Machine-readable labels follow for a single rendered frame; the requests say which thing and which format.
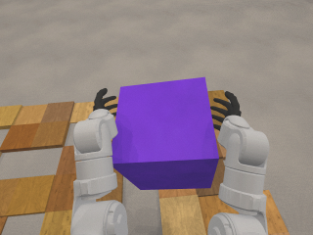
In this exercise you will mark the left robot hand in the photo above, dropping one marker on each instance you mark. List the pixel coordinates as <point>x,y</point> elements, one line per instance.
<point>99,102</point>

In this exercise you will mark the robot right upper arm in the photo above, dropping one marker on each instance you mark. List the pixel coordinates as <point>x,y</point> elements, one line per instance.
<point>225,223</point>

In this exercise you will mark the right robot hand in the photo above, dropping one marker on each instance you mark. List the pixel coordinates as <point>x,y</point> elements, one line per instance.
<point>233,108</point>

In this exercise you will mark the right robot forearm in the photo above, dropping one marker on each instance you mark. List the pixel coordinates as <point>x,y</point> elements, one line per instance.
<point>247,153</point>

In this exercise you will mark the left robot forearm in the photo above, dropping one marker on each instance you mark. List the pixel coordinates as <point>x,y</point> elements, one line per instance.
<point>92,144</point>

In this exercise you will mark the carton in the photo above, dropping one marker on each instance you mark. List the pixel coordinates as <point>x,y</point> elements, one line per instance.
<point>165,135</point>

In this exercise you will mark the robot left upper arm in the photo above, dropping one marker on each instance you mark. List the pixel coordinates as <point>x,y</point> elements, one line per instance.
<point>100,218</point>

